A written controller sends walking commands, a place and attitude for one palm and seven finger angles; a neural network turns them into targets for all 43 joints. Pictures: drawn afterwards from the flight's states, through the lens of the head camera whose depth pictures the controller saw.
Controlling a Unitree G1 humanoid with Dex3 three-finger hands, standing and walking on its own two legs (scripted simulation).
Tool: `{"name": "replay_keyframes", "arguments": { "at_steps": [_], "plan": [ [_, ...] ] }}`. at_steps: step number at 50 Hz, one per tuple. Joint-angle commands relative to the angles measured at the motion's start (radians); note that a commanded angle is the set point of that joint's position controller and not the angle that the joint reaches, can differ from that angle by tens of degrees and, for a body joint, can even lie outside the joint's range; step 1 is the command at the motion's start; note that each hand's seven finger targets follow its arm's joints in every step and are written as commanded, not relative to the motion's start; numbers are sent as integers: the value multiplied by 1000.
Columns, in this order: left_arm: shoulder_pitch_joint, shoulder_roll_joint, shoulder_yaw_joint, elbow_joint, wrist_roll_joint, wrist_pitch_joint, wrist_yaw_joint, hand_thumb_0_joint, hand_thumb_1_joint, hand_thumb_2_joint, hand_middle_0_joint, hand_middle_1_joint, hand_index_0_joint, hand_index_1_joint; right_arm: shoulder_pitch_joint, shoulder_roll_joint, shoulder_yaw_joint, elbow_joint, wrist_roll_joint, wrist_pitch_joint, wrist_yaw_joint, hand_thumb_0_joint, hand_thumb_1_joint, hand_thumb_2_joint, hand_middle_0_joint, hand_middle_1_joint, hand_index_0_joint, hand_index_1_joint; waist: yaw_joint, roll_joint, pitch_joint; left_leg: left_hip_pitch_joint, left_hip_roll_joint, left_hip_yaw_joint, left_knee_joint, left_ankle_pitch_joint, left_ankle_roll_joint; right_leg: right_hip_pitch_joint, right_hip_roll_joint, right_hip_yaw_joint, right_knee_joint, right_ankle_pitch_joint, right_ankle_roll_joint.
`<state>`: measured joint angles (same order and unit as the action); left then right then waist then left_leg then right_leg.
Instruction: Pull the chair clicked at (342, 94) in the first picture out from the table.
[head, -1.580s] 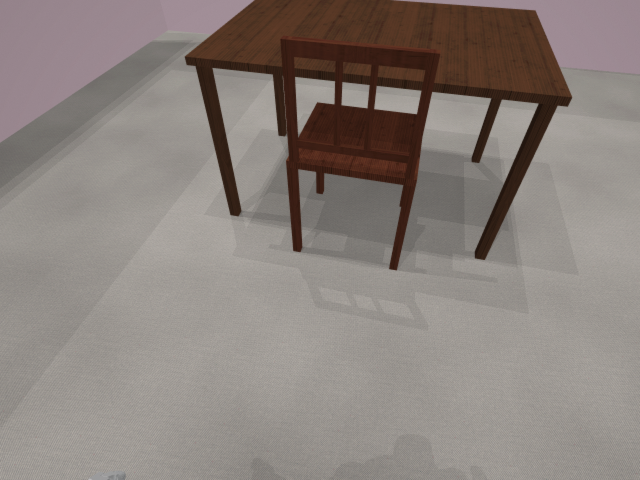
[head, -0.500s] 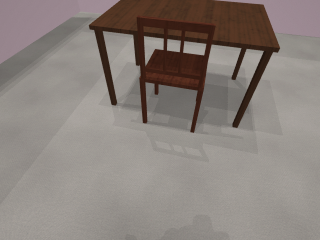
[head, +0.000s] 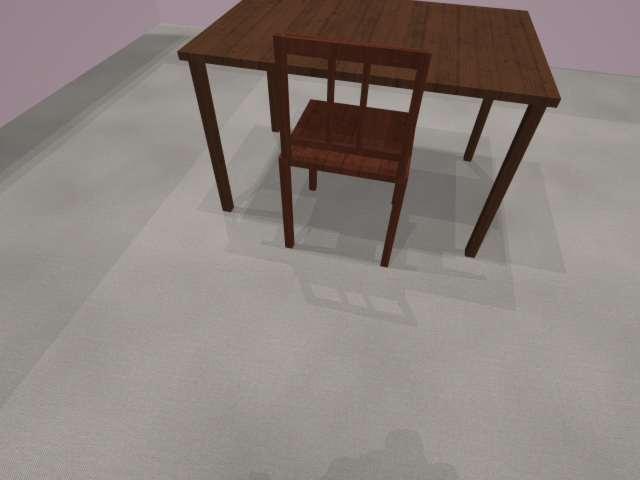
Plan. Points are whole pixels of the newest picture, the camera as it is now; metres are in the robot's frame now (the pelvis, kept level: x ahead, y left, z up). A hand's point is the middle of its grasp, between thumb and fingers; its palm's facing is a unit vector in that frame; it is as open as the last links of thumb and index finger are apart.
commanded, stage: walk to a spot facing it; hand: left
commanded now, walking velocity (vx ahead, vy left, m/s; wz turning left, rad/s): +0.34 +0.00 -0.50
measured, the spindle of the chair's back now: (330, 103) +1.13 +0.04 -0.09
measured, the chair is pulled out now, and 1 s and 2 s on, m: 0.00 0.00 0.00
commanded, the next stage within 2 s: turn to face it in 0.78 s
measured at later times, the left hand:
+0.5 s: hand out of the picture +0.11 +0.13 -0.18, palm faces -0.09 -0.97 -0.21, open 7.4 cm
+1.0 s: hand (256, 364) +0.35 +0.14 -0.19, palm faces -0.24 -0.95 -0.18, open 7.4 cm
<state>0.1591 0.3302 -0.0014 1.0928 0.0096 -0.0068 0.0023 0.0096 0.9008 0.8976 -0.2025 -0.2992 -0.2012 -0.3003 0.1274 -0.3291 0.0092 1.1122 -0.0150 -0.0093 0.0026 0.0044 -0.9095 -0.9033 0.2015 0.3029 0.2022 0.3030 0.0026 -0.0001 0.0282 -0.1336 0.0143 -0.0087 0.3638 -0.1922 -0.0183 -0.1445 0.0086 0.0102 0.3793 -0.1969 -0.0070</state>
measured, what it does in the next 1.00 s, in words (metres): walks ahead, turning right: left foot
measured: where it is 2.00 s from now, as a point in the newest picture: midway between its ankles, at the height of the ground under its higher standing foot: (369, 388)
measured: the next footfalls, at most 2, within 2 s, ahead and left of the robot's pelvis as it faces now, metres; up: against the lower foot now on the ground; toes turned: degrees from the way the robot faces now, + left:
left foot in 0.84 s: +0.43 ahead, +0.03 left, +0.00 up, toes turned -10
right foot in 1.18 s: +0.41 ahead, -0.21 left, +0.00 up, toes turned -22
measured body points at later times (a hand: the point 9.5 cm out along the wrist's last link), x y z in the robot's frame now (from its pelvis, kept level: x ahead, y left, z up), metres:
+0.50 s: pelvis +0.10 -0.05 -0.01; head +0.11 -0.07 +0.44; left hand +0.12 +0.18 -0.16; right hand +0.04 -0.28 -0.18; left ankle +0.10 +0.09 -0.67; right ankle +0.07 -0.11 -0.75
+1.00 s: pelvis +0.31 -0.04 -0.01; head +0.33 -0.03 +0.43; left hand +0.36 +0.19 -0.18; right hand +0.32 -0.28 -0.15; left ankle +0.39 +0.03 -0.75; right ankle +0.22 -0.13 -0.66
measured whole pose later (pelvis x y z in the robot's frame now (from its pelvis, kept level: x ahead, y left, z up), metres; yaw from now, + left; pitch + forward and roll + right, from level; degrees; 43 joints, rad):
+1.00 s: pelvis +0.31 -0.04 -0.01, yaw -20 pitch -1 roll +0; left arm 0.34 0.18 0.07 1.08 0.02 -0.02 0.01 0.01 0.91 0.90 -0.20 -0.30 -0.20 -0.30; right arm 0.17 -0.13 -0.04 0.99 -0.01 -0.08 -0.03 -0.02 -0.94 -0.90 0.20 0.30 0.20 0.30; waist 0.03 -0.05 0.06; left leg -0.29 0.05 0.18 0.54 -0.22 0.04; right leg -0.43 -0.04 -0.04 1.18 -0.38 -0.02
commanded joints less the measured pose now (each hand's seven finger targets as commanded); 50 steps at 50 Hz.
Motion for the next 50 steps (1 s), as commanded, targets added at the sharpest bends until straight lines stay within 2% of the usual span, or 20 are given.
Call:
{"name": "replay_keyframes", "arguments": {
  "at_steps": [1,6,9,10,13,15,16,17,18,19,22,25,36,38,40,41,42,43,46,50],
  "plan": [
    [58,84,17,-30,4,3,9,0,900,900,-200,-300,-200,-300,49,-68,-16,-29,-4,-4,-11,0,-900,-900,200,300,200,300,4,-16,-32,-12,85,-39,-23,-138,20,-44,-105,136,-74,-176,-19],
    [101,83,47,-75,10,13,-15,0,900,900,-200,-300,-200,-300,110,-87,-47,-59,-10,-7,-11,0,-900,-900,200,300,200,300,-4,12,109,-86,110,-52,-8,-407,53,-220,-53,180,0,-391,-65],
    [78,4,52,-125,11,-5,-25,0,900,900,-200,-300,-200,-300,211,-137,-78,-64,-8,-27,-21,0,-900,-900,200,300,200,300,-44,183,100,66,303,-265,-151,-434,164,-408,38,9,341,-241,-36],
    [30,-7,56,-152,11,-9,-27,0,900,900,-200,-300,-200,-300,235,-132,-88,-67,-6,-35,-20,0,-900,-900,200,300,200,300,-60,180,103,92,365,-283,-188,-363,208,-465,-8,-16,451,-280,-25],
    [28,-45,64,-166,11,-22,-38,0,900,900,-200,-300,-200,-300,211,-85,-86,-75,-12,-51,-22,0,-900,-900,200,300,200,300,-27,129,101,68,362,-132,-128,-77,194,-403,-85,-29,399,-276,-16],
    [166,-75,68,-116,11,-26,-42,0,900,900,-200,-300,-200,-300,169,-68,-82,-73,-11,-50,-23,0,-900,-900,200,300,200,300,38,110,51,-58,281,31,14,-26,125,-121,-44,-107,220,-128,-18],
    [298,-43,78,-71,15,-33,-36,0,900,900,-200,-300,-200,-300,160,-46,-78,-72,-7,-50,-20,0,-900,-900,200,300,200,300,97,-5,2,-172,208,99,217,-37,82,87,-18,-97,118,-68,-34],
    [438,63,105,-28,20,-48,-18,0,900,900,-200,-300,-200,-300,137,19,-63,-108,7,-55,-9,0,-900,-900,200,300,200,300,148,-293,-20,-432,88,211,538,-219,21,256,-250,279,-45,-239,-127],
    [517,111,109,-14,1,-50,-3,0,900,900,-200,-300,-200,-300,60,33,-60,-160,2,-61,-2,0,-900,-900,200,300,200,300,164,-318,-22,-563,48,146,736,-400,15,252,-401,579,-193,-248,-216],
    [483,85,103,-15,1,-51,7,0,900,900,-200,-300,-200,-300,11,28,-68,-157,1,-60,-1,0,-900,-900,200,300,200,300,148,-195,29,-604,85,64,827,-322,22,181,-395,595,-204,-259,-250],
    [321,-27,75,-51,11,-59,17,0,900,900,-200,-300,-200,-300,56,68,-74,-113,-14,-48,6,0,-900,-900,200,300,200,300,48,-36,100,-559,141,36,820,-126,3,10,-316,381,-202,-183,-219],
    [306,-48,69,-42,12,-73,17,0,900,900,-200,-300,-200,-300,108,99,-77,-100,-12,-29,11,0,-900,-900,200,300,200,300,4,-73,79,-521,139,63,737,-43,-20,-15,-254,225,-210,-14,-193],
    [379,-57,67,13,17,-80,31,0,900,900,-200,-300,-200,-300,-109,132,-70,-204,0,-48,30,0,-900,-900,200,300,200,300,51,-121,116,-437,82,113,361,25,15,105,-220,137,-157,389,-157],
    [360,-39,73,7,15,-78,31,0,900,900,-200,-300,-200,-300,-54,116,-73,-193,0,-55,21,0,-900,-900,200,300,200,300,15,-97,83,-304,32,141,286,-3,36,110,-204,115,-61,565,-148],
    [345,-44,79,3,7,-75,30,0,900,900,-200,-300,-200,-300,192,66,-84,-119,-12,-63,-3,0,-900,-900,200,300,200,300,-86,-77,-38,51,20,123,168,80,63,1,-143,79,240,606,-106],
    [374,-85,80,-14,1,-70,22,0,900,900,-200,-300,-200,-300,337,-37,-109,-91,-23,-65,-19,0,-900,-900,200,300,200,300,-127,73,-155,293,226,-117,145,115,128,-194,-47,29,499,264,-67],
    [388,-128,76,-44,-8,-72,11,0,900,900,-200,-300,-200,-300,410,-118,-120,-81,-21,-62,-22,0,-900,-900,200,300,200,300,-110,285,-230,380,494,-457,-17,164,238,-381,60,-41,844,-361,-39],
    [322,-105,76,-66,2,-71,12,0,900,900,-200,-300,-200,-300,350,-88,-110,-95,-3,-57,-25,0,-900,-900,200,300,200,300,-100,155,-170,250,515,-478,-84,33,271,-430,10,17,972,-367,-52],
    [259,-141,74,-57,15,-43,-4,0,900,900,-200,-300,-200,-300,165,87,-62,-118,-4,-70,-30,0,-900,-900,200,300,200,300,-8,116,47,-112,367,-193,-136,74,213,-405,-96,16,939,-184,-26],
    [299,-189,58,-43,16,-6,1,0,900,900,-200,-300,-200,-300,144,102,-58,-105,-5,-72,-31,0,-900,-900,200,300,200,300,35,126,-15,-184,253,36,-99,396,192,-230,-105,-55,596,-158,11]
  ]
}}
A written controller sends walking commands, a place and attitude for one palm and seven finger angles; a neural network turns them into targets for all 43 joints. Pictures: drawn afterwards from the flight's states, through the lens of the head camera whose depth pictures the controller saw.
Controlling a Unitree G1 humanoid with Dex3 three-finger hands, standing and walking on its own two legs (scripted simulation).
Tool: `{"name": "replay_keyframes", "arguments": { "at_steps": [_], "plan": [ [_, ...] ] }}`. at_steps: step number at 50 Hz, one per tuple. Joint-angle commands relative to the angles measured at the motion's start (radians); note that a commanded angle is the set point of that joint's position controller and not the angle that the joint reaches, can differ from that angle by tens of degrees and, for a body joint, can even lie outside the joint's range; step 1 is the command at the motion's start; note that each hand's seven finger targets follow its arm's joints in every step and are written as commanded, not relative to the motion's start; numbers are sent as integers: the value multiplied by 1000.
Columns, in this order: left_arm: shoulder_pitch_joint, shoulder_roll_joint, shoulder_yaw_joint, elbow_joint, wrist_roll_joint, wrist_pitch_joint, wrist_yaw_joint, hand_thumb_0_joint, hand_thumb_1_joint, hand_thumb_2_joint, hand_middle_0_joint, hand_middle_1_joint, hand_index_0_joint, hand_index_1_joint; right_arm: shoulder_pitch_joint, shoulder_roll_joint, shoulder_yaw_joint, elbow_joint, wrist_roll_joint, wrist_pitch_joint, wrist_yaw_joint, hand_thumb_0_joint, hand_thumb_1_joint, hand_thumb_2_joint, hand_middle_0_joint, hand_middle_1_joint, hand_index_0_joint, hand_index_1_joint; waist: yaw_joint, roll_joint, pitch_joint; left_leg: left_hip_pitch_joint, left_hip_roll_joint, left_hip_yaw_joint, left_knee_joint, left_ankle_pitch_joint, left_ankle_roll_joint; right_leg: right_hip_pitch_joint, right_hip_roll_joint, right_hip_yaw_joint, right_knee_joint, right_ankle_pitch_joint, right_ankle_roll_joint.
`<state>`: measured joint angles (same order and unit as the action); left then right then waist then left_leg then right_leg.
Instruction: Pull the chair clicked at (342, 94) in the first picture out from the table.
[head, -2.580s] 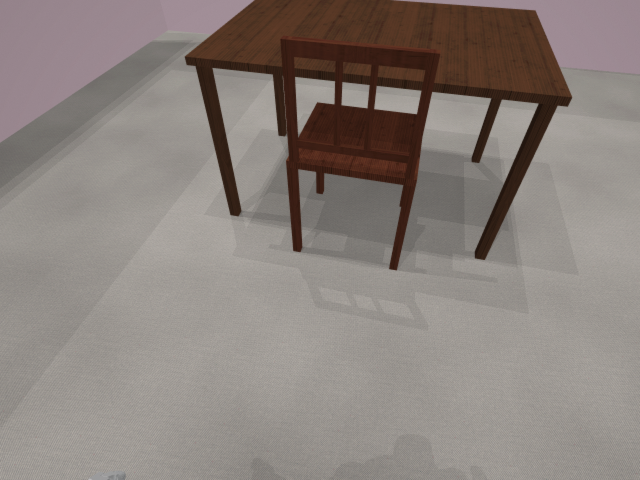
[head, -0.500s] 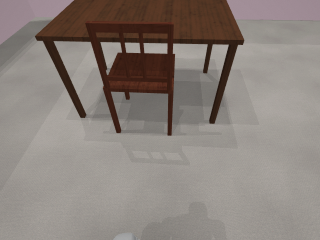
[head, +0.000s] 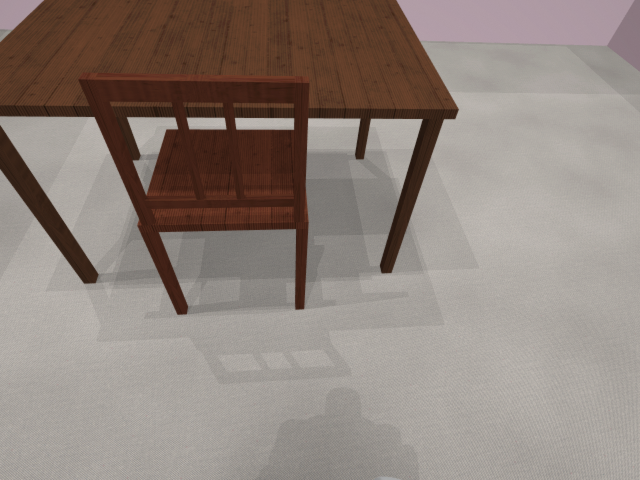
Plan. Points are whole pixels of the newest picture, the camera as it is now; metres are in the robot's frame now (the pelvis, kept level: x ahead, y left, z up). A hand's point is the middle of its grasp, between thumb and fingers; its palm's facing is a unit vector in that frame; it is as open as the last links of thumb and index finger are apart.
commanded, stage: turn to face it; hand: left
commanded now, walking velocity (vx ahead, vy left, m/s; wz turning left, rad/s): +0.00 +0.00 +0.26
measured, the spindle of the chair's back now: (189, 154) +0.74 +0.35 -0.08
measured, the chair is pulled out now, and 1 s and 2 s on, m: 0.00 0.00 0.00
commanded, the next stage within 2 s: take the last steps up to it in 0.18 s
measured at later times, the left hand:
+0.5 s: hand out of the picture +0.14 +0.19 -0.17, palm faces +0.15 -0.97 -0.18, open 7.2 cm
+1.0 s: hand (232, 439) +0.20 +0.14 -0.17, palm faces +0.23 -0.96 -0.15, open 7.4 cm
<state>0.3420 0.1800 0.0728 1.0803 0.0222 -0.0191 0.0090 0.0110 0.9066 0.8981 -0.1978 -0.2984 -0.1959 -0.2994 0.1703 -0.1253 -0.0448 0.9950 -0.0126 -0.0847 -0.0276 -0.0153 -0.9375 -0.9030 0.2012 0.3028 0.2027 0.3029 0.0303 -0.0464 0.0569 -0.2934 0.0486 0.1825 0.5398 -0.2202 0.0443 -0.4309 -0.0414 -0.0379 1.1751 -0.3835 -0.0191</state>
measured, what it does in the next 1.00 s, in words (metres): walks ahead: right foot, then right foot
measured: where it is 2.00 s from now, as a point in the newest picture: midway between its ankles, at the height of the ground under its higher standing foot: (321, 454)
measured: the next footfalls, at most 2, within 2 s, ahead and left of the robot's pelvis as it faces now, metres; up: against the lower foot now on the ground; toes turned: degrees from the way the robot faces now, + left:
right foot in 0.18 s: +0.15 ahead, -0.12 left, +0.00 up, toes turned -2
right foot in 0.74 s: +0.29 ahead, -0.12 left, +0.00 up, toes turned +0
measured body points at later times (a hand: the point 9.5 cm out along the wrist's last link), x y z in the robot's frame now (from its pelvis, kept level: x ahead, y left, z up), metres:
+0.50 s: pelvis +0.11 +0.00 +0.00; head +0.11 +0.02 +0.45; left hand +0.13 +0.24 -0.16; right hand +0.09 -0.21 -0.15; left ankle +0.06 +0.10 -0.73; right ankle +0.10 -0.11 -0.71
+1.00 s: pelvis +0.25 -0.01 +0.01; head +0.26 +0.00 +0.46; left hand +0.19 +0.20 -0.15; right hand +0.36 -0.24 -0.14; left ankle +0.28 +0.10 -0.69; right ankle +0.25 -0.12 -0.73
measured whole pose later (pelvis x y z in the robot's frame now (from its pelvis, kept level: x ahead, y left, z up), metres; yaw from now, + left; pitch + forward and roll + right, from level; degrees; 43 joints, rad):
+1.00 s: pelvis +0.25 -0.01 +0.01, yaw +9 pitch -1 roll -2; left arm 0.35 0.13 0.04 1.11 0.03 -0.05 0.02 0.01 0.91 0.90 -0.20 -0.30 -0.20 -0.30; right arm 0.18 -0.19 -0.05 1.04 -0.02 -0.02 0.01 0.00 -0.92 -0.90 0.19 0.30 0.19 0.30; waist 0.01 0.01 0.03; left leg -0.46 0.09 0.09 0.84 -0.33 0.02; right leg -0.13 -0.01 -0.17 0.40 -0.25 -0.03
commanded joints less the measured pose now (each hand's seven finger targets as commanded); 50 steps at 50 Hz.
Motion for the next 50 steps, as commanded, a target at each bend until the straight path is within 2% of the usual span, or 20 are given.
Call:
{"name": "replay_keyframes", "arguments": {
  "at_steps": [1,7,10,11,12,15,19,22,23,26,29,34,35,36,37,38,41,43,45,50],
  "plan": [
    [90,-39,-20,-39,2,5,-3,0,900,900,-200,-300,-200,-300,109,-110,-5,13,-9,9,-1,0,-900,-900,200,300,200,300,2,137,-45,-27,215,-164,-267,451,134,87,-48,-18,-278,44,26],
    [17,19,-29,-52,3,0,9,0,900,900,-200,-300,-200,-300,116,-139,-3,42,-3,44,2,0,-900,-900,200,300,200,300,14,111,-36,-65,147,-195,-163,152,73,304,-16,-51,-674,225,47],
    [-20,152,-18,-65,1,-2,16,0,900,900,-200,-300,-200,-300,159,-76,14,42,0,63,16,0,-900,-900,200,300,200,300,-13,-45,-3,-119,-8,-99,-30,-202,-37,268,-256,199,-843,136,-54],
    [-34,172,-8,-71,-4,-5,19,0,900,900,-200,-300,-200,-300,161,-76,13,47,-2,82,13,0,-900,-900,200,300,200,300,-13,-203,-9,-90,-8,-80,71,-223,-48,226,-288,246,-921,106,-88],
    [-53,155,-11,-74,-8,-2,22,0,900,900,-200,-300,-200,-300,152,-88,11,53,-6,89,12,0,-900,-900,200,300,200,300,-8,-213,5,-66,10,-103,156,-257,-49,192,-301,236,-956,161,-113],
    [-97,117,-11,-82,-7,-5,27,0,900,900,-200,-300,-200,-300,210,-62,17,86,-2,85,8,0,-900,-900,200,300,200,300,-35,-94,-36,-41,26,-129,170,-217,-50,260,-255,106,-888,370,-127],
    [-84,94,-7,-66,-15,0,15,0,900,900,-200,-300,-200,-300,299,-56,16,125,-10,62,10,0,-900,-900,200,300,200,300,-52,-28,-16,113,18,-93,-76,-102,-33,163,-170,31,-819,57,-80],
    [-184,20,-13,-120,-1,5,-4,0,900,900,-200,-300,-200,-300,383,-161,-17,135,-22,53,2,0,-900,-900,200,300,200,300,-112,322,101,158,266,-497,-365,-266,111,-105,24,-128,-449,-70,11],
    [-231,36,-9,-143,4,2,-9,0,900,900,-200,-300,-200,-300,400,-164,-20,131,-23,49,-5,0,-900,-900,200,300,200,300,-126,302,148,199,310,-557,-395,-192,173,-226,4,-70,-292,-128,3],
    [-230,33,-5,-137,-3,-17,-29,0,900,900,-200,-300,-200,-300,343,-133,-12,112,-18,27,-11,0,-900,-900,200,300,200,300,-90,133,92,295,293,-429,-335,119,186,-258,-60,0,-231,-53,5],
    [-200,13,-13,-118,-6,-16,-34,0,900,900,-200,-300,-200,-300,308,-152,-19,104,-19,18,-10,0,-900,-900,200,300,200,300,-77,157,8,305,225,-273,-297,275,147,-124,-48,-42,-378,11,18],
    [-99,21,-4,-74,-2,-24,-33,0,900,900,-200,-300,-200,-300,265,-163,-23,112,-15,28,-2,0,-900,-900,200,300,200,300,-28,144,8,163,176,-195,-172,212,92,174,17,-124,-643,166,2],
    [-12,51,5,-44,0,-31,-29,0,900,900,-200,-300,-200,-300,258,-154,-20,113,-8,27,0,0,-900,-900,200,300,200,300,12,87,-29,97,139,-161,-62,206,66,326,14,-108,-698,202,-12],
    [106,116,18,-13,3,-39,-20,0,900,900,-200,-300,-200,-300,242,-126,-14,99,1,23,8,0,-900,-900,200,300,200,300,65,-28,-85,-41,78,-98,122,106,32,505,-106,47,-738,154,-56],
    [213,208,38,14,1,-44,-9,0,900,900,-200,-300,-200,-300,239,-75,-3,67,6,19,16,0,-900,-900,200,300,200,300,84,-237,-121,-243,-28,-29,385,-253,-3,620,-333,371,-869,132,-156],
    [248,222,36,22,-10,-44,-5,0,900,900,-200,-300,-200,-300,165,-111,-4,46,5,29,16,0,-900,-900,200,300,200,300,105,-213,-109,-288,-20,-119,585,-395,8,542,-391,498,-959,80,-212],
    [60,102,8,-21,-1,-44,15,0,900,900,-200,-300,-200,-300,93,-85,-18,38,-7,40,27,0,-900,-900,200,300,200,300,14,0,37,-315,74,-184,666,-193,4,293,-326,304,-986,87,-205],
    [16,72,-6,-34,6,-55,18,0,900,900,-200,-300,-200,-300,139,-59,-10,53,-12,52,30,0,-900,-900,200,300,200,300,-39,-21,15,-230,76,-153,557,-152,-20,224,-273,147,-977,290,-174],
    [19,76,-12,-25,6,-56,15,0,900,900,-200,-300,-200,-300,130,-48,-5,48,-10,60,34,0,-900,-900,200,300,200,300,-47,-59,13,-173,61,-115,411,-127,-33,198,-236,62,-976,369,-165],
    [69,98,-11,6,2,-50,12,0,900,900,-200,-300,-200,-300,41,-54,4,15,-8,47,41,0,-900,-900,200,300,200,300,-16,-67,8,-75,19,-74,165,-62,-27,234,-211,40,-939,381,-151]
  ]
}}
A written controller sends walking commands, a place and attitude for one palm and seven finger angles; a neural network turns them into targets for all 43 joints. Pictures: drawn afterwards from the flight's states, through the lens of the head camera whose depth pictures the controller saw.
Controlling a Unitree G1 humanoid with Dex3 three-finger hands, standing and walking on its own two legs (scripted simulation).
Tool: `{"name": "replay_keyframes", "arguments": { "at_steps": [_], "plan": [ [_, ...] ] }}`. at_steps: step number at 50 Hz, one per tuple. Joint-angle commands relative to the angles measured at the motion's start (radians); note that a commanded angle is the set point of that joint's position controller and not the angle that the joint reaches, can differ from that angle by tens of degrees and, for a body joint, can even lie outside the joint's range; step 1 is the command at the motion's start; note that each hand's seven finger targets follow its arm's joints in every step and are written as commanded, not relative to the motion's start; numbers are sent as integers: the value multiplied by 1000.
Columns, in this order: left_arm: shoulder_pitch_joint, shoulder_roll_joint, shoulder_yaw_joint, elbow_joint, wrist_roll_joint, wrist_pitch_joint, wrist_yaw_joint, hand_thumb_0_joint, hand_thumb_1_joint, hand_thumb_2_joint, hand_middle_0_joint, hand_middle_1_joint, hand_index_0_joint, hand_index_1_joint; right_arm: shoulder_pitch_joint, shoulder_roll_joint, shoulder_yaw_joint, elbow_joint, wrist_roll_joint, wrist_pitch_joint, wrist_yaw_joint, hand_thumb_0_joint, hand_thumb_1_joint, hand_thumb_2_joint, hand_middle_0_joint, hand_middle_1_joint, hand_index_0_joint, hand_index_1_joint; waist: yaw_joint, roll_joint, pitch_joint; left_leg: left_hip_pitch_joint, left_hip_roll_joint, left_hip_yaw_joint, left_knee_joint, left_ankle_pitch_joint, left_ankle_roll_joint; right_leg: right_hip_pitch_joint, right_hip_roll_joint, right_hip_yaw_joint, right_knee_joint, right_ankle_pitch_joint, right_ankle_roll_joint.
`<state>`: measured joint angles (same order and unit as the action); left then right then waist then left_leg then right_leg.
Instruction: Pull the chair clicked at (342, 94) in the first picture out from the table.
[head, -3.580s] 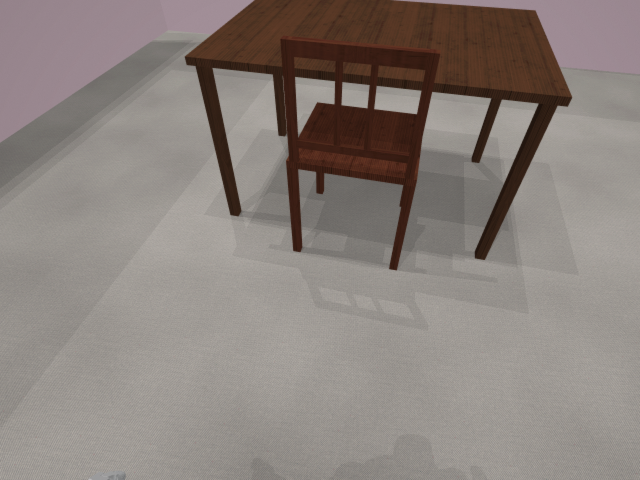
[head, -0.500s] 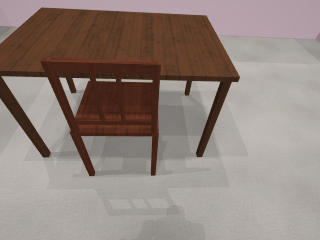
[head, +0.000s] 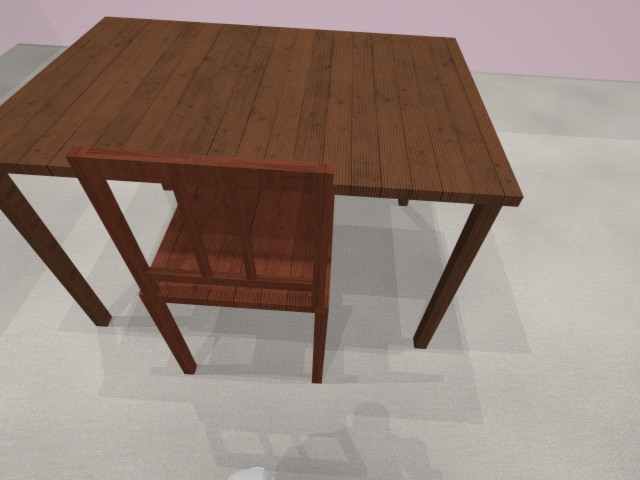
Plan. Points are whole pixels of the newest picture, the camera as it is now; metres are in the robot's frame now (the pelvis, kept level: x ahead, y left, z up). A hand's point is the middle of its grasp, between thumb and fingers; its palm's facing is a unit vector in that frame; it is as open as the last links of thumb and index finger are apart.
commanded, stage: take the last steps up to it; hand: left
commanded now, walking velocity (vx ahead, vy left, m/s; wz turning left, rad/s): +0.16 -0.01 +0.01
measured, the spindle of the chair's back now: (194, 233) +0.54 +0.28 -0.09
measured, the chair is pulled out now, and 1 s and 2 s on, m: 0.00 0.00 0.00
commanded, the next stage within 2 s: come to a stop and stand still in 0.02 s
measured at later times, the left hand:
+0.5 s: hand out of the picture +0.10 +0.19 -0.18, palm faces +0.02 -0.98 -0.21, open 7.4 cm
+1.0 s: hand out of the picture +0.05 +0.11 -0.17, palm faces +0.02 -0.98 -0.20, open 7.3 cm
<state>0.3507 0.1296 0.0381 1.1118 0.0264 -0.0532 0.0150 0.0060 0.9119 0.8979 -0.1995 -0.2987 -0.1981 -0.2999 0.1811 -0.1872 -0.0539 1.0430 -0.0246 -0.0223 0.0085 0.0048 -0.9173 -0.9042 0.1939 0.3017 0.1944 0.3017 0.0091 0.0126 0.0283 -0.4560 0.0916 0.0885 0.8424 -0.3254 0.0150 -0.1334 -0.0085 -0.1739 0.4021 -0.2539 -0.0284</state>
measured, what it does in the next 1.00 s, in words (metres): steps on the spot: left foot, then right foot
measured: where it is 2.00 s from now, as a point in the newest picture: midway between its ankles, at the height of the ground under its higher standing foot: outside the picture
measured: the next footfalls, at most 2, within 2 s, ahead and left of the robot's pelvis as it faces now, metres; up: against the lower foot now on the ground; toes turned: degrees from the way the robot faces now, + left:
left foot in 0.10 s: +0.10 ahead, +0.09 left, +0.00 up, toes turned +1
right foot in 0.58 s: +0.07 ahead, -0.14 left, +0.00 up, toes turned -5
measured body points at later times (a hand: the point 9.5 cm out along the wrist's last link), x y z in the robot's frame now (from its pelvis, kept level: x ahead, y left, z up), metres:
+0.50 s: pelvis +0.06 +0.01 +0.00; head +0.09 +0.02 +0.45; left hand +0.10 +0.24 -0.16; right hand +0.12 -0.23 -0.14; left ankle +0.10 +0.10 -0.74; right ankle +0.04 -0.13 -0.70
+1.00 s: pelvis +0.03 -0.06 +0.00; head +0.02 -0.07 +0.45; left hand +0.05 +0.16 -0.16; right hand -0.03 -0.27 -0.17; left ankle +0.08 +0.10 -0.74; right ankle +0.03 -0.13 -0.74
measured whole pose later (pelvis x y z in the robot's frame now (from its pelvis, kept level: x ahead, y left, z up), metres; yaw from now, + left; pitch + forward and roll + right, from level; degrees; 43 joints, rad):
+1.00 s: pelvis +0.03 -0.06 +0.00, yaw -1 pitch -3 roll +0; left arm 0.27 0.14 0.02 1.11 0.00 0.01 0.04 0.01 0.93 0.90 -0.20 -0.30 -0.20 -0.30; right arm 0.36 -0.13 -0.01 1.18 -0.03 0.04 -0.02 0.00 -0.91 -0.90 0.20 0.30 0.20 0.30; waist -0.02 0.02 0.03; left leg -0.22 0.09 0.00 0.45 -0.17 -0.05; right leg -0.14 0.05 -0.09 0.43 -0.24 -0.07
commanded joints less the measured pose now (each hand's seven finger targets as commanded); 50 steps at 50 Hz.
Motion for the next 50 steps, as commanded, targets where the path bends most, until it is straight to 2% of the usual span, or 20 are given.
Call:
{"name": "replay_keyframes", "arguments": {
  "at_steps": [1,3,4,5,6,7,8,11,13,18,25,28,29,30,31,34,38,40,44,50],
  "plan": [
    [56,151,26,-25,-2,-13,7,0,900,900,-200,-300,-200,-300,45,8,13,-32,5,-20,3,0,-900,-900,200,300,200,300,-5,-117,36,146,-31,22,-193,75,5,-85,-235,173,-146,219,-131],
    [36,137,24,-19,-7,-4,5,0,900,900,-200,-300,-200,-300,109,-10,13,-6,4,-29,-4,0,-900,-900,200,300,200,300,-41,-95,35,296,-48,36,-330,146,5,-133,-186,139,-60,142,-92],
    [50,106,16,-18,-8,0,2,0,900,900,-200,-300,-200,-300,169,-55,6,14,1,-36,-11,0,-900,-900,200,300,200,300,-62,13,11,399,-8,-27,-387,156,19,-181,-143,122,83,90,-68],
    [70,65,11,-36,-12,3,-3,0,900,900,-200,-300,-200,-300,242,-145,-14,17,-10,-41,-20,0,-900,-900,200,300,200,300,-80,216,-16,489,191,-297,-490,193,106,-331,-43,50,311,-117,-20],
    [70,67,8,-62,-7,3,0,0,900,900,-200,-300,-200,-300,278,-201,-25,14,-4,-27,-24,0,-900,-900,200,300,200,300,-78,289,-37,481,329,-479,-577,243,191,-398,10,49,539,-376,-2],
    [41,84,10,-51,-4,14,11,0,900,900,-200,-300,-200,-300,225,-168,-11,5,-1,-25,-38,0,-900,-900,200,300,200,300,-69,237,-21,389,327,-453,-607,301,192,-392,-24,147,637,-348,-3],
    [47,68,9,-30,-9,19,12,0,900,900,-200,-300,-200,-300,131,-119,4,-16,1,-23,-46,0,-900,-900,200,300,200,300,-26,158,19,312,297,-367,-601,384,190,-366,-59,178,657,-277,8],
    [109,42,-2,24,-15,47,18,0,900,900,-200,-300,-200,-300,16,-48,35,-26,16,-30,-56,0,-900,-900,200,300,200,300,42,65,12,222,199,-129,-588,715,135,-209,-76,185,549,-119,56],
    [107,59,7,13,-11,74,27,0,900,900,-200,-300,-200,-300,39,-63,17,-22,15,-17,-65,0,-900,-900,200,300,200,300,29,62,-38,263,214,-112,-561,818,136,-194,-66,182,523,-125,72],
    [39,84,23,-55,-3,106,28,0,900,900,-200,-300,-200,-300,46,-105,-10,-33,12,16,-69,0,-900,-900,200,300,200,300,6,105,-44,310,227,-105,-524,795,162,-265,-40,180,562,-144,78],
    [-34,84,13,-99,-8,92,30,0,900,900,-200,-300,-200,-300,54,-119,-28,-36,1,34,-49,0,-900,-900,200,300,200,300,-14,176,-63,310,207,-143,-509,535,153,-172,-32,139,301,-168,53],
    [24,111,9,-78,-3,69,34,0,900,900,-200,-300,-200,-300,73,-97,-27,-26,14,34,-38,0,-900,-900,200,300,200,300,15,47,-93,239,124,-110,-402,316,67,6,-51,155,-47,99,48],
    [-12,156,7,-83,1,55,37,0,900,900,-200,-300,-200,-300,98,-46,-20,-28,23,35,-34,0,-900,-900,200,300,200,300,-16,-93,-78,186,45,-51,-336,143,5,6,-169,298,-97,199,7],
    [-59,194,3,-89,-5,49,34,0,900,900,-200,-300,-200,-300,94,-7,-6,-34,24,40,-26,0,-900,-900,200,300,200,300,-36,-159,-39,177,-23,-11,-338,-14,-30,-67,-268,351,-103,266,-47],
    [-76,208,7,-92,-5,42,32,0,900,900,-200,-300,-200,-300,67,3,1,-34,17,57,-26,0,-900,-900,200,300,200,300,-25,-256,-22,197,-38,-20,-311,-97,-37,-134,-276,383,-142,249,-82],
    [-122,166,-4,-76,-17,36,31,0,900,900,-200,-300,-200,-300,117,-8,12,26,13,49,-31,0,-900,-900,200,300,200,300,-45,-163,-18,252,-27,-56,-332,59,-36,-97,-212,303,-86,321,-90],
    [-100,131,-9,-54,-24,40,28,0,900,900,-200,-300,-200,-300,150,-24,28,72,10,39,-38,0,-900,-900,200,300,200,300,-26,-107,81,273,4,-96,-451,178,-33,-149,-127,266,-123,34,-24],
    [-89,136,-6,-44,-22,50,27,0,900,900,-200,-300,-200,-300,152,-20,30,87,7,43,-36,0,-900,-900,200,300,200,300,-17,-70,120,261,-5,-90,-444,135,-34,-181,-126,281,-175,-130,-20],
    [-71,138,1,-39,-23,52,25,0,900,900,-200,-300,-200,-300,194,-9,34,104,3,47,-38,0,-900,-900,200,300,200,300,-17,-68,120,248,-16,-79,-419,99,-31,-184,-136,301,-218,-235,-24],
    [-39,113,2,-31,-24,49,21,0,900,900,-200,-300,-200,-300,233,10,37,108,2,40,-43,0,-900,-900,200,300,200,300,-16,-37,120,238,-14,-89,-425,115,-27,-189,-126,286,-205,-222,-30]
  ]
}}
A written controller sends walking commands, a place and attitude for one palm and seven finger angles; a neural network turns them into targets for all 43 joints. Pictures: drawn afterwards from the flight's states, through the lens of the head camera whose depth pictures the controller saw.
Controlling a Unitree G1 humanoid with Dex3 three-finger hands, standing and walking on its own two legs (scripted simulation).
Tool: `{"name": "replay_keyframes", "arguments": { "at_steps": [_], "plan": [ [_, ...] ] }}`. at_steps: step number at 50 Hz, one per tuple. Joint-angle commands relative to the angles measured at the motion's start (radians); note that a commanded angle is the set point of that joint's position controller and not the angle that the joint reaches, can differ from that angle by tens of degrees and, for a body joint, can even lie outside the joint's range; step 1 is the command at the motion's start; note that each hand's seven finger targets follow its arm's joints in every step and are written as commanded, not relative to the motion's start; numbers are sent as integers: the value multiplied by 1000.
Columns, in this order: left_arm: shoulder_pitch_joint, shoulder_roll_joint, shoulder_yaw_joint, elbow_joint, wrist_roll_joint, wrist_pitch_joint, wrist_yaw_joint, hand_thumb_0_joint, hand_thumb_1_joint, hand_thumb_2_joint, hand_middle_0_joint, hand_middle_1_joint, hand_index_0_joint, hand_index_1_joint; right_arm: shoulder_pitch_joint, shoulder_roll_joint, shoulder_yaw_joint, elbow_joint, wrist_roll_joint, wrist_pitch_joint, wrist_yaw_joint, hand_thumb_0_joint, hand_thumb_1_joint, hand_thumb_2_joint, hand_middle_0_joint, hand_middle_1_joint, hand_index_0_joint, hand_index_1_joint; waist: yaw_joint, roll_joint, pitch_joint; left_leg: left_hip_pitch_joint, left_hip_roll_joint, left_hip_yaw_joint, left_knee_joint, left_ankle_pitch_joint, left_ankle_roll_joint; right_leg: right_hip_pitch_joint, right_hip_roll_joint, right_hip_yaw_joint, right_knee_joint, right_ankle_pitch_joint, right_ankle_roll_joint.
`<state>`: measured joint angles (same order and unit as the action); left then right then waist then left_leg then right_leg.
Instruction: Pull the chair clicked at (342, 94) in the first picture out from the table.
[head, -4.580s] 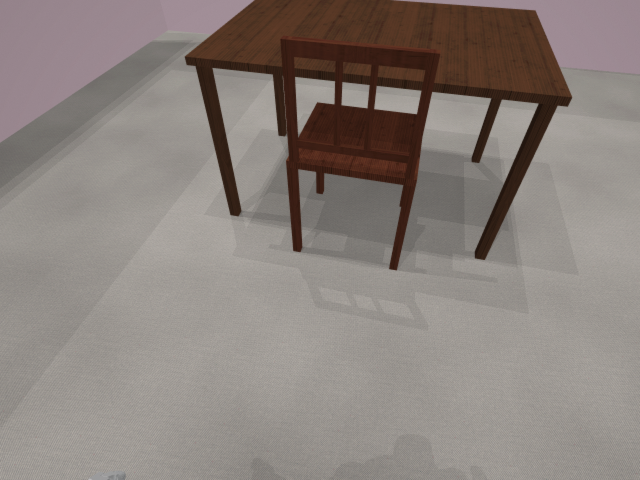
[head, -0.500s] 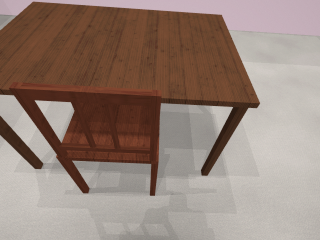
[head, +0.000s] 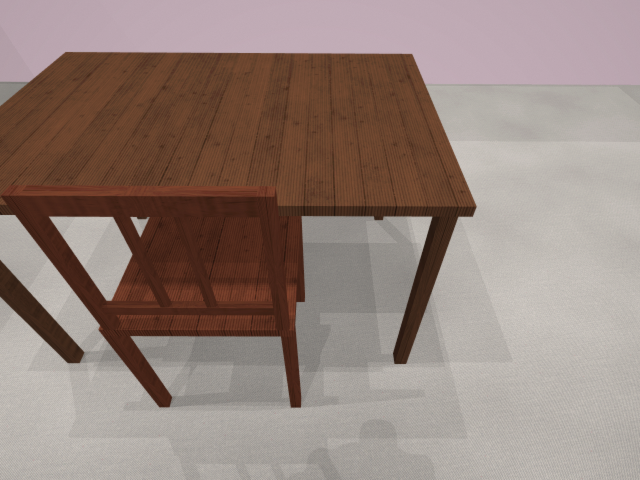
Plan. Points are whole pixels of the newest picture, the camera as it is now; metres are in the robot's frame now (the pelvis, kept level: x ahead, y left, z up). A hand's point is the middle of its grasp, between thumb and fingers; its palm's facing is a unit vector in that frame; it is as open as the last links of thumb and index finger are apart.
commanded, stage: come to a stop and stand still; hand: left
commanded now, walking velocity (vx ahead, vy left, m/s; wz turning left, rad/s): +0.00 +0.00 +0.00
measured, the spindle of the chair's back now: (145, 264) +0.50 +0.35 -0.09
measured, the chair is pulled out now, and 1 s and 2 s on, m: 0.00 0.00 0.00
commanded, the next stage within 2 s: look again from close up in 0.08 s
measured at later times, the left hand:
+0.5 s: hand out of the picture +0.01 +0.23 -0.18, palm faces +0.06 -0.98 -0.19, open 7.4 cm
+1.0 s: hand out of the picture +0.02 +0.24 -0.18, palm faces +0.02 -0.99 -0.17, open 7.4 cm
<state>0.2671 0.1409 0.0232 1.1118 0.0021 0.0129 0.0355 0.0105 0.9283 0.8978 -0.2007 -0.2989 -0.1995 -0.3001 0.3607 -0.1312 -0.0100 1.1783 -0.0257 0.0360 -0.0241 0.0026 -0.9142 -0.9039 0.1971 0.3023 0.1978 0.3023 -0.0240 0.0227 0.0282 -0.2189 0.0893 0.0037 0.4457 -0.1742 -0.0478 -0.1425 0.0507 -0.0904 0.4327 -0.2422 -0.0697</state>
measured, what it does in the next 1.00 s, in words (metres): shifts its weight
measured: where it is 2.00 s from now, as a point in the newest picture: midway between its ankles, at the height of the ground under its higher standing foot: outside the picture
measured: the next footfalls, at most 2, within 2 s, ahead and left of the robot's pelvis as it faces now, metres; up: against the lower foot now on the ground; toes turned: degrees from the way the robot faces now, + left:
none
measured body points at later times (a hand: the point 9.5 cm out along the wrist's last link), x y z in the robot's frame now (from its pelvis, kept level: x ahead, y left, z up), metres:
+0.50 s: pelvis +0.01 +0.06 -0.01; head +0.01 +0.07 +0.44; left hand +0.01 +0.29 -0.16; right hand +0.03 -0.16 -0.16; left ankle +0.02 +0.15 -0.74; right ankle +0.00 -0.07 -0.74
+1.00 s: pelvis +0.02 +0.07 +0.00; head +0.03 +0.08 +0.45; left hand +0.02 +0.29 -0.17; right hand +0.03 -0.15 -0.16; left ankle +0.02 +0.15 -0.74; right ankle +0.00 -0.07 -0.74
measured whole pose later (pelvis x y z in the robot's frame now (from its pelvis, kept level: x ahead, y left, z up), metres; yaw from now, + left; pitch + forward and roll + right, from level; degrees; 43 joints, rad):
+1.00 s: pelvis +0.02 +0.07 +0.00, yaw -1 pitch -1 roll +0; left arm 0.31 0.15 -0.01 1.09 0.01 0.00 0.04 0.01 0.90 0.90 -0.20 -0.30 -0.20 -0.30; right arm 0.26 -0.16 0.02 1.12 -0.01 -0.02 -0.02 0.01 -0.93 -0.90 0.20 0.30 0.20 0.30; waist 0.00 -0.02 0.03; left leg -0.19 -0.04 0.07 0.47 -0.26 0.06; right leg -0.16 -0.06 -0.04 0.47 -0.28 0.04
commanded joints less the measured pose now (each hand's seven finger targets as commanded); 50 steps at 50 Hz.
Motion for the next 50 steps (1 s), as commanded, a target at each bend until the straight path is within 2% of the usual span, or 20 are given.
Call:
{"name": "replay_keyframes", "arguments": {
  "at_steps": [1,3,8,9,10,11,12,13,14,15,16,17,20,22,25,30,36,44,46,50],
  "plan": [
    [54,100,17,-27,2,-17,0,0,900,900,-200,-300,-200,-300,52,-45,-7,-28,6,-19,-12,0,-900,-900,200,300,200,300,18,-51,121,5,-10,-6,-38,-40,36,-177,-179,198,-238,-235,14],
    [67,88,15,-18,0,-21,-1,0,900,900,-200,-300,-200,-300,59,-43,-5,-29,5,-24,-14,0,-900,-900,200,300,200,300,16,-22,102,8,-9,-11,-43,-18,36,-163,-175,191,-218,-194,13],
    [105,69,9,6,0,-28,-1,0,900,900,-200,-300,-200,-300,53,-44,-1,-33,9,-37,-18,0,-900,-900,200,300,200,300,23,-6,80,6,-1,-23,-76,25,37,-112,-157,158,-176,-87,23],
    [199,93,-3,21,21,-63,37,0,900,900,-200,-300,-200,-300,-106,-69,-1,-105,14,-59,-2,0,-900,-900,200,300,200,300,87,-33,120,-131,-24,26,178,-96,5,-102,-250,279,-168,402,95],
    [151,142,1,-22,23,-71,30,0,900,900,-200,-300,-200,-300,-20,-26,-5,-143,15,-44,2,0,-900,-900,200,300,200,300,-3,-13,34,-106,-26,-17,241,-188,35,-98,-311,273,-156,301,20],
    [102,159,8,-45,21,-75,22,0,900,900,-200,-300,-200,-300,-3,-28,-6,-141,13,-34,10,0,-900,-900,200,300,200,300,-7,-27,-23,-80,-26,12,255,-187,40,-101,-300,244,-165,147,-31],
    [81,142,10,-64,23,-72,20,0,900,900,-200,-300,-200,-300,23,-33,-9,-152,13,-39,10,0,-900,-900,200,300,200,300,-17,-68,-44,-55,-38,22,228,-169,45,-117,-265,209,-143,34,-46],
    [73,119,12,-68,22,-71,21,0,900,900,-200,-300,-200,-300,37,-33,-6,-151,12,-49,9,0,-900,-900,200,300,200,300,-24,-88,-42,-24,-44,26,143,-112,46,-127,-244,182,-107,58,-45],
    [87,96,6,-66,20,-69,20,0,900,900,-200,-300,-200,-300,51,-36,-5,-149,13,-60,5,0,-900,-900,200,300,200,300,-20,-63,-40,13,-39,6,62,-57,52,-130,-212,162,-57,73,-29],
    [101,71,2,-61,16,-64,19,0,900,900,-200,-300,-200,-300,63,-57,-4,-142,12,-71,2,0,-900,-900,200,300,200,300,-11,-13,-24,3,1,-34,24,48,68,-120,-163,127,-4,72,-4],
    [123,53,-1,-61,17,-54,18,0,900,900,-200,-300,-200,-300,52,-74,-5,-144,8,-77,-2,0,-900,-900,200,300,200,300,13,51,5,-40,39,-70,8,99,85,-110,-135,98,20,36,11],
    [135,52,-3,-58,17,-44,17,0,900,900,-200,-300,-200,-300,31,-89,-4,-151,9,-77,-5,0,-900,-900,200,300,200,300,23,130,16,-74,52,-109,-27,120,99,-86,-120,77,40,-5,24],
    [143,52,-8,-54,18,-33,11,0,900,900,-200,-300,-200,-300,-9,-106,-4,-161,13,-70,-9,0,-900,-900,200,300,200,300,34,2,88,-147,37,-126,-81,-54,108,-77,-117,75,21,-21,35],
    [139,58,-8,-61,19,-30,8,0,900,900,-200,-300,-200,-300,-13,-118,-4,-161,10,-72,-7,0,-900,-900,200,300,200,300,34,24,87,-144,33,-136,-119,-104,106,-76,-121,72,29,-24,39],
    [128,73,-9,-71,20,-27,6,0,900,900,-200,-300,-200,-300,-24,-132,-5,-164,10,-72,-6,0,-900,-900,200,300,200,300,35,9,81,-126,32,-143,-149,-132,109,-74,-125,71,25,-7,45],
    [122,96,-9,-77,17,-29,3,0,900,900,-200,-300,-200,-300,-32,-144,1,-157,11,-77,-5,0,-900,-900,200,300,200,300,34,-5,27,-62,22,-119,-127,-22,106,-52,-141,77,8,39,49],
    [114,108,-10,-72,15,-28,4,0,900,900,-200,-300,-200,-300,-45,-141,6,-134,15,-78,-6,0,-900,-900,200,300,200,300,33,-12,13,-15,15,-88,-96,106,102,-43,-151,82,0,84,55],
    [123,106,-15,-50,14,-27,7,0,900,900,-200,-300,-200,-300,-55,-137,10,-104,17,-74,-5,0,-900,-900,200,300,200,300,33,-7,22,0,9,-72,-97,83,97,-40,-160,91,-16,83,59],
    [122,107,-15,-46,15,-27,7,0,900,900,-200,-300,-200,-300,-58,-130,10,-98,19,-72,-5,0,-900,-900,200,300,200,300,33,-27,43,-11,6,-68,-98,60,97,-43,-159,94,-26,83,57],
    [128,98,-16,-36,14,-30,9,0,900,900,-200,-300,-200,-300,-52,-127,11,-86,18,-74,-6,0,-900,-900,200,300,200,300,32,-24,25,6,4,-63,-93,82,95,-39,-161,101,-24,100,57]
  ]
}}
